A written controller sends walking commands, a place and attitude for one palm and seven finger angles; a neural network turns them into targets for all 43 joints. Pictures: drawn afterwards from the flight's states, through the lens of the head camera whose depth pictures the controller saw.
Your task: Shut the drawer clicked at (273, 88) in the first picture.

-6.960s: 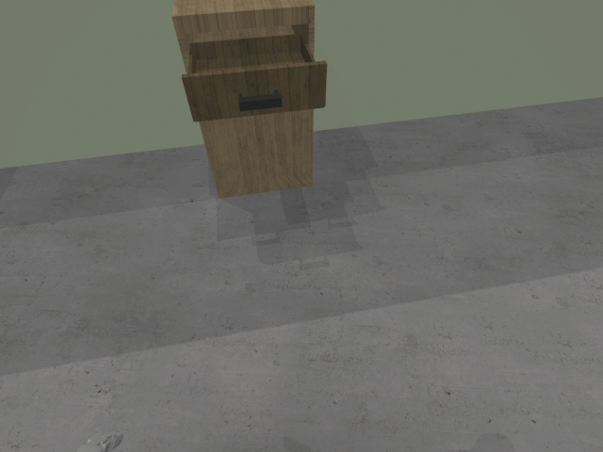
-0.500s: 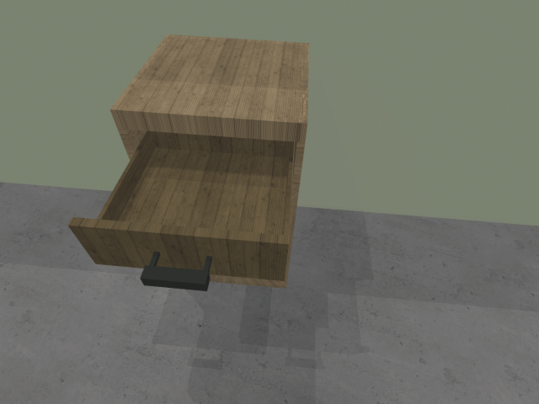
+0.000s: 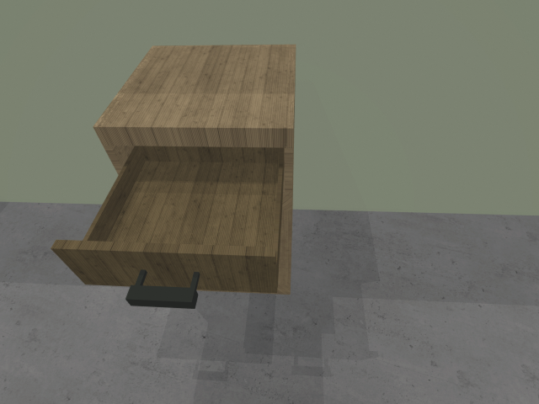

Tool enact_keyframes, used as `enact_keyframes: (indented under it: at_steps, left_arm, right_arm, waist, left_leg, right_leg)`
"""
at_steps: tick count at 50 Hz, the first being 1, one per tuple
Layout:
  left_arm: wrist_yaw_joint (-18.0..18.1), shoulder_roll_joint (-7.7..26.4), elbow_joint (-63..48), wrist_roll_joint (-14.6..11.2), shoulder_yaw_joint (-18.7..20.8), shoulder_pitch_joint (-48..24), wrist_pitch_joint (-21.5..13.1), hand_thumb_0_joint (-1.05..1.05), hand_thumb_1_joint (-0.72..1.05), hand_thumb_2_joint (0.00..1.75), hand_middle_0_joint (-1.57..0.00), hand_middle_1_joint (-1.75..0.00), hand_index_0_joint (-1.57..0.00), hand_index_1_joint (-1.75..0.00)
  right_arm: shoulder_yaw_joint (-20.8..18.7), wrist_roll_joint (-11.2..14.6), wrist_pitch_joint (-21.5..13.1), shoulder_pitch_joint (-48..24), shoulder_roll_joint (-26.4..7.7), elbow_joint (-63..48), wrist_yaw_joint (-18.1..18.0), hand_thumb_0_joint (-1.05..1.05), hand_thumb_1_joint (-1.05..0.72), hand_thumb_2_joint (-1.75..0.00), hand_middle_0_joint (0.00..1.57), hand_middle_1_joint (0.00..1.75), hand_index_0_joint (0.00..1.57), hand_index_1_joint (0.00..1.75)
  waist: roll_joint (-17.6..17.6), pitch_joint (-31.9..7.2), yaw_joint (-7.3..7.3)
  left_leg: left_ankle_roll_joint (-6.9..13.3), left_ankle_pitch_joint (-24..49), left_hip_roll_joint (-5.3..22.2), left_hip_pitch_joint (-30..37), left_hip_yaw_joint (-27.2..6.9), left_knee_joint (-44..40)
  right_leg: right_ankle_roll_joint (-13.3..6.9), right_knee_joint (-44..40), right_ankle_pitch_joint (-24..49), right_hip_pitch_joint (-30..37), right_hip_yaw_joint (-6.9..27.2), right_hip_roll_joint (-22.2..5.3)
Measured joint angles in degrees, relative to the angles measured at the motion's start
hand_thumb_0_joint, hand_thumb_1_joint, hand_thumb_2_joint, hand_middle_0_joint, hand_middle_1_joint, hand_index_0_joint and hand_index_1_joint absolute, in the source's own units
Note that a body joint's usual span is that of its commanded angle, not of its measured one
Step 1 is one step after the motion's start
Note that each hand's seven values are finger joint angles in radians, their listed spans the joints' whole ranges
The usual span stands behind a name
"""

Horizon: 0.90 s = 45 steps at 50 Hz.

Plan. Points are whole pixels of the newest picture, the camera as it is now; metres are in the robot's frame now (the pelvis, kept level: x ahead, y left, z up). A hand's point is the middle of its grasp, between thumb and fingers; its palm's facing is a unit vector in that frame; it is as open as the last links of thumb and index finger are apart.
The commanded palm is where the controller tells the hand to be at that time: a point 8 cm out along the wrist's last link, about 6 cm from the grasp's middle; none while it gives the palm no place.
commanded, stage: look again from close up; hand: left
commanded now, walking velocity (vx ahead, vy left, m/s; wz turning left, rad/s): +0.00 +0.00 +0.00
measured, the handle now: (166, 286) +0.34 +0.23 -0.08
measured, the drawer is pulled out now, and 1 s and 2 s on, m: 0.30 0.30 0.30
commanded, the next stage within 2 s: come to a stop and stand still in 0.08 s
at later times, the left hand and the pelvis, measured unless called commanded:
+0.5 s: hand out of the picture -0.04 +0.19 -0.18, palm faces +0.04 -0.98 -0.17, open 7.4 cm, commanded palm none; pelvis -0.03 +0.03 +0.00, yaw +0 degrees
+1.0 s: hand out of the picture -0.05 +0.22 -0.18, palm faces +0.05 -0.99 -0.16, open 7.4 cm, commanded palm none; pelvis -0.02 +0.07 +0.00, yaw +1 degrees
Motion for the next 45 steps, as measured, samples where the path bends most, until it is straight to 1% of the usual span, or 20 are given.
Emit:
enact_keyframes:
  at_steps: [11,12,14,16,18,19,20,24,29,33,39,45]
  left_arm:
    - [-0.11,0.6,-0.56,-0.02,-0.02,-0.2,0.37,0.01,0.92,0.9,-0.2,-0.3,-0.2,-0.3]
    - [0.27,0.48,-0.5,0.17,0.03,-0.24,-0.01,0.01,0.92,0.9,-0.2,-0.3,-0.2,-0.3]
    - [0.93,0.29,-1.18,0.56,0.08,-0.18,-0.86,0.0,0.92,0.9,-0.2,-0.3,-0.2,-0.3]
    - [0.94,0.28,-1.97,0.63,-0.23,0.47,-0.78,0.0,0.92,0.9,-0.2,-0.3,-0.2,-0.3]
    - [0.51,0.15,-1.97,0.48,-0.71,1.09,-0.04,0.0,0.91,0.9,-0.2,-0.3,-0.2,-0.3]
    - [0.29,-0.07,-1.81,0.4,-0.89,1.26,0.46,0.0,0.91,0.9,-0.2,-0.3,-0.2,-0.3]
    - [0.11,-0.12,-1.47,0.35,-0.95,1.12,0.99,0.0,0.91,0.9,-0.2,-0.3,-0.2,-0.3]
    - [-0.25,-0.01,-1.1,0.54,-0.67,1.37,2.12,0.0,0.91,0.9,-0.2,-0.3,-0.2,-0.3]
    - [-0.58,0.25,-1.51,0.69,-0.57,2.24,1.89,0.0,0.91,0.9,-0.2,-0.3,-0.2,-0.3]
    - [-0.61,0.59,-1.31,0.7,-0.47,2.83,1.77,0.0,0.91,0.9,-0.2,-0.3,-0.2,-0.3]
    - [-0.49,0.62,-0.46,0.65,-0.5,3.28,1.68,0.0,0.91,0.9,-0.2,-0.3,-0.19,-0.3]
    - [-0.29,-0.07,0.47,0.53,-0.59,3.28,1.51,0.0,0.91,0.9,-0.2,-0.3,-0.19,-0.3]
  right_arm:
    - [0.24,0.04,0.19,-0.78,-0.17,0.48,0.01,0.01,-0.91,-0.9,0.2,0.3,0.2,0.3]
    - [0.08,0.11,0.39,-0.98,-0.31,0.3,0.08,0.01,-0.92,-0.9,0.2,0.3,0.2,0.3]
    - [-0.4,0.38,1.08,-1.97,-0.74,-1.15,0.22,0.01,-0.92,-0.9,0.2,0.3,0.2,0.3]
    - [-1.0,0.48,1.16,-2.71,-1.07,-2.95,0.3,0.01,-0.92,-0.9,0.2,0.3,0.2,0.3]
    - [-1.47,0.42,1.02,-3.03,-1.53,-4.28,0.35,0.01,-0.92,-0.9,0.2,0.3,0.2,0.3]
    - [-1.62,0.34,0.94,-2.96,-1.92,-4.79,0.41,0.01,-0.92,-0.9,0.2,0.3,0.2,0.3]
    - [-1.75,0.2,0.98,-3.05,-2.0,-4.84,0.43,0.01,-0.92,-0.9,0.2,0.3,0.2,0.3]
    - [-1.3,-0.31,1.42,-2.32,-1.32,-4.85,0.98,0.01,-0.92,-0.9,0.2,0.29,0.2,0.3]
    - [-0.86,-0.4,1.22,-0.53,-0.69,-4.43,1.07,0.01,-0.93,-0.9,0.2,0.3,0.2,0.3]
    - [-0.49,-0.25,0.96,0.66,-0.17,-3.55,1.26,0.01,-0.92,-0.9,0.2,0.3,0.2,0.3]
    - [-0.1,-0.01,0.61,1.49,0.71,-1.92,1.3,0.01,-0.92,-0.9,0.2,0.3,0.2,0.3]
    - [0.08,0.19,0.11,1.38,1.24,-0.64,1.12,0.01,-0.91,-0.9,0.2,0.3,0.2,0.3]
  waist:
    - [-0.97,0.24,0.37]
    - [-0.85,0.26,0.44]
    - [-0.98,1.46,0.58]
    - [-1.64,2.23,0.42]
    - [-1.68,2.32,0.04]
    - [-1.05,2.16,-0.27]
    - [-0.98,2.19,-0.44]
    - [-2.15,1.12,0.27]
    - [-2.62,0.13,0.73]
    - [-2.85,0.04,0.78]
    - [-2.89,0.39,0.76]
    - [-2.89,0.82,0.74]
  left_leg:
    - [-0.22,1.13,0.11,1.04,-0.06,-1.93]
    - [-0.11,1.17,0.46,-0.44,0.16,0.36]
    - [0.68,-1.45,0.56,-4.42,-0.2,7.56]
    - [1.36,-2.87,0.08,-6.83,-0.09,10.33]
    - [1.42,-0.42,-0.21,-6.81,0.14,7.59]
    - [1.56,0.92,0.08,-6.49,-0.1,5.62]
    - [1.81,1.57,0.02,-6.67,-0.29,5.84]
    - [3.04,2.12,-1.18,-6.94,0.36,6.34]
    - [4.34,3.95,-2.8,-6.61,0.95,3.43]
    - [5.12,4.92,-3.78,-6.12,1.24,1.62]
    - [5.94,5.6,-4.78,-5.3,1.49,-0.16]
    - [6.47,5.74,-5.34,-4.39,1.63,-1.15]
  right_leg:
    - [-0.15,-1.8,1.02,0.99,-0.06,0.19]
    - [0.06,-1.93,1.28,0.62,-0.23,0.34]
    - [0.38,-2.09,2.19,-0.04,-0.3,0.56]
    - [0.16,-1.57,2.64,-0.65,-0.07,0.31]
    - [0.33,-0.14,2.11,-1.09,-0.1,0.19]
    - [0.58,0.87,1.62,-1.38,-0.54,0.49]
    - [0.88,1.89,1.08,-1.55,-0.84,0.38]
    - [1.91,2.1,1.3,-1.67,-0.3,-0.88]
    - [3.1,0.79,2.44,-2.04,0.21,-2.43]
    - [3.84,-0.1,2.99,-1.95,0.48,-3.36]
    - [4.66,-1.17,3.36,-1.43,0.75,-4.28]
    - [5.32,-2.08,3.5,-0.55,0.91,-4.8]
